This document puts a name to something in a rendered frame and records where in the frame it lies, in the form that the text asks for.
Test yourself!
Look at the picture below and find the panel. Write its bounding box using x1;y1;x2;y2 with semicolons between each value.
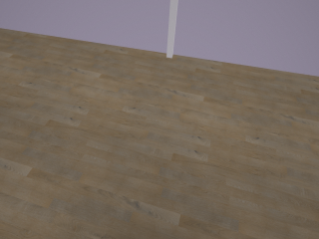
166;0;178;58

